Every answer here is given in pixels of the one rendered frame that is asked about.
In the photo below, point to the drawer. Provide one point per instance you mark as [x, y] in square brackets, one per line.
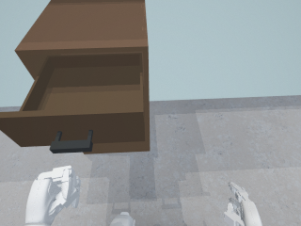
[77, 93]

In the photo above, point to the handle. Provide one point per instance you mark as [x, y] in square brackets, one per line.
[72, 146]

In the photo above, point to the robot left thigh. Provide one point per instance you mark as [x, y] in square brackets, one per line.
[122, 220]

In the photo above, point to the robot left hand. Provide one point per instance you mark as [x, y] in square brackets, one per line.
[60, 184]

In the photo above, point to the robot right hand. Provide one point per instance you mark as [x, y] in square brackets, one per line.
[246, 211]

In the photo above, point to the robot left shin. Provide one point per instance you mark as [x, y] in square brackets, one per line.
[125, 213]

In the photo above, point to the cabinet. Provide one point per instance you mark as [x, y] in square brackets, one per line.
[92, 27]

